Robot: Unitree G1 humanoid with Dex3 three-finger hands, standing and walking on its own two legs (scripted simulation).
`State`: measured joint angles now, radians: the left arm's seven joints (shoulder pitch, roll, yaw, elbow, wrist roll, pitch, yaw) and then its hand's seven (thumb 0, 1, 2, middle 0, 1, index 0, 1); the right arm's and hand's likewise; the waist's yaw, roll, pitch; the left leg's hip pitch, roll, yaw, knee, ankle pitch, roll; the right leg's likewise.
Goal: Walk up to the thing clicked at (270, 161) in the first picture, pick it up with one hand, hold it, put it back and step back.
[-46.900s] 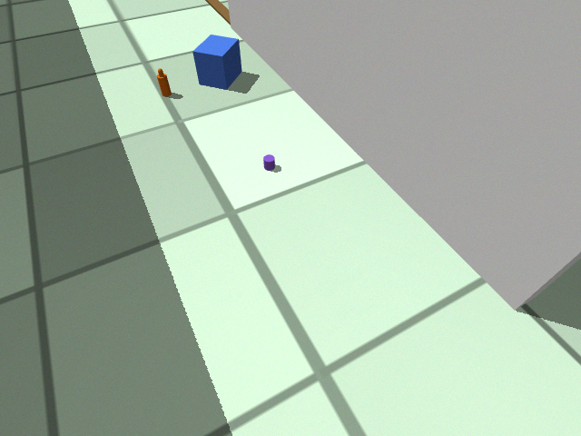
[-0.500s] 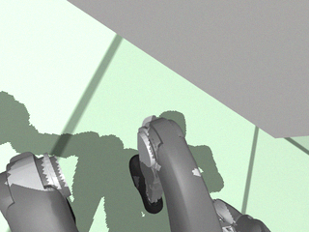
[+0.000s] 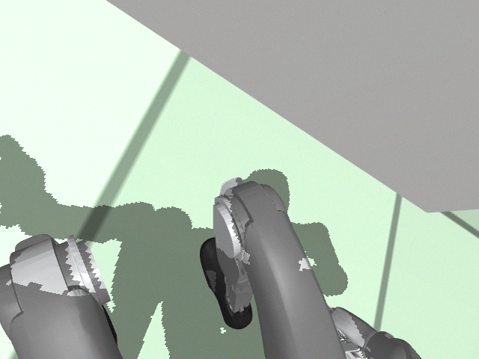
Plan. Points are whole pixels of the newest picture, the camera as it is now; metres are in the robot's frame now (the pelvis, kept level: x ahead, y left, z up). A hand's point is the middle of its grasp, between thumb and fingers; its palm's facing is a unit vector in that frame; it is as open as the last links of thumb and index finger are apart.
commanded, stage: open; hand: left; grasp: from above
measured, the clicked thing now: out of the picture +0.42 +0.30 -0.26
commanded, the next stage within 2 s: withdraw in 0.06 s
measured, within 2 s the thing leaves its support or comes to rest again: neither
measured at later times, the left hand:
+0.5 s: hand out of the picture +0.43 +0.32 -0.18, palm faces -0.28 -0.13 -0.95, open 13.9 cm
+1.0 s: hand out of the picture +0.39 +0.29 -0.09, palm faces -0.48 -0.12 -0.87, open 14.0 cm
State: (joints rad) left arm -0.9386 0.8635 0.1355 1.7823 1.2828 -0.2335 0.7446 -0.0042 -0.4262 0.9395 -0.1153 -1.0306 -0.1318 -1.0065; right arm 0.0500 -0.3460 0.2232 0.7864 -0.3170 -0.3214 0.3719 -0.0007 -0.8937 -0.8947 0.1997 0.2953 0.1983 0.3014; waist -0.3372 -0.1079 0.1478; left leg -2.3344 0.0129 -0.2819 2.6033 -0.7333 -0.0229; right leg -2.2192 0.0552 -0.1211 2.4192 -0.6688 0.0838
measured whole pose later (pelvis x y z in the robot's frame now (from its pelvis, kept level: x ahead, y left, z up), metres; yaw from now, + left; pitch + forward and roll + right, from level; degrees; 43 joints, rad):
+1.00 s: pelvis -0.01 -0.02 +0.06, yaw +8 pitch +31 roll -6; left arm -0.94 0.64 -0.01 1.47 1.23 -0.26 0.35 0.00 -0.52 1.03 -0.10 -1.02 -0.09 -1.03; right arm 0.13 -0.33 0.05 0.73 -0.13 -0.06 0.15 0.00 -0.90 -0.90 0.20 0.29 0.20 0.30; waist -0.21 -0.01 -0.08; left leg -2.23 0.02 -0.14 2.32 -0.64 -0.03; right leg -2.18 0.01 -0.03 2.26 -0.63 0.04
